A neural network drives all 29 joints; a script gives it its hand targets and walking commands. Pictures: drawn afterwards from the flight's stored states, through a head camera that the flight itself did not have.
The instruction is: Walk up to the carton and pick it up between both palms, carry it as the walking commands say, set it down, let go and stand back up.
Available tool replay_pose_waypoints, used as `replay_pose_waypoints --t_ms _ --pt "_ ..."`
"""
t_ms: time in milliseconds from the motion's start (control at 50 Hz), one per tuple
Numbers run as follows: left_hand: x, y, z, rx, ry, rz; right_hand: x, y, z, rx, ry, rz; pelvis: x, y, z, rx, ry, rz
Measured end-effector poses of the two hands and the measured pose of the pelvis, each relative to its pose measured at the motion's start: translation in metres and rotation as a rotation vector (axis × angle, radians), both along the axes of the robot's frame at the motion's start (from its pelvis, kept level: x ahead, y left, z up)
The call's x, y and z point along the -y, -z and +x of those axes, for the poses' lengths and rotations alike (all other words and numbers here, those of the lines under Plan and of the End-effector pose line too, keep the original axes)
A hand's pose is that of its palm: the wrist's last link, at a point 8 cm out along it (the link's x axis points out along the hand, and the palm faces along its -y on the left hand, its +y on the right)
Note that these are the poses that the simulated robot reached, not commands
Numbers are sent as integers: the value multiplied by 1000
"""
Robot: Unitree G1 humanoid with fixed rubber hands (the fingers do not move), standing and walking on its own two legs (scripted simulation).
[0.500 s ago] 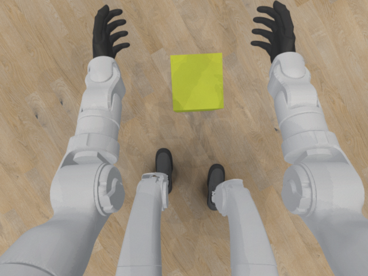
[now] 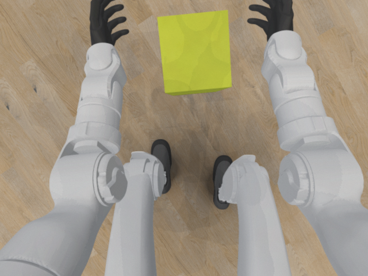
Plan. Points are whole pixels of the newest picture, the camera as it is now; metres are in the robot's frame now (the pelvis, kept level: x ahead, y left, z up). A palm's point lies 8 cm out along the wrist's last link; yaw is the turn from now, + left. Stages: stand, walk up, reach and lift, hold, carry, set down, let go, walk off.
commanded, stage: reach and lift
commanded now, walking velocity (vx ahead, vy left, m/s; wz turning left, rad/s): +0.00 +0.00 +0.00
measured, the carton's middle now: (193, 63) +0.51 +0.01 -0.40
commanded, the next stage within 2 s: none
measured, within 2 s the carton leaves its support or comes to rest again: neither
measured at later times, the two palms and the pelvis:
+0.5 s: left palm (129, 56) +0.50 +0.17 -0.29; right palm (252, 48) +0.52 -0.12 -0.28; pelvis -0.03 +0.00 -0.10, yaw +0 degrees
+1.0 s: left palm (136, 57) +0.51 +0.16 -0.32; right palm (247, 51) +0.52 -0.12 -0.31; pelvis -0.05 +0.00 -0.14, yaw +0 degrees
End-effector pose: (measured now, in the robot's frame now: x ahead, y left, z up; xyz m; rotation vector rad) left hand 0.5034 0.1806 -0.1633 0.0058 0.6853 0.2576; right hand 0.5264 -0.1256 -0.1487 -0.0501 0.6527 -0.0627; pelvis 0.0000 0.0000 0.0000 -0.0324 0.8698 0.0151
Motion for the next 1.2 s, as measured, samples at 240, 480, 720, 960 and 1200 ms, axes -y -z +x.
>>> replay_pose_waypoints --t_ms 240,480,720,960,1200 --pt "8 62 2 -28 24 -1 -14 60 7 -8 -36 12 -1 53 -12 62 9 5" --pt "14 123 0 -47 49 10 -5 128 -3 -46 -34 8 -1 97 -26 156 22 16" --pt "17 159 2 -51 67 -6 -5 174 -13 -68 -50 28 2 133 -37 237 25 26" --pt "21 162 3 -44 70 -13 -6 167 -6 -15 -56 32 1 144 -45 286 25 26" --pt "28 165 5 -55 118 -16 -17 170 -2 -34 -94 46 1 143 -42 278 27 27"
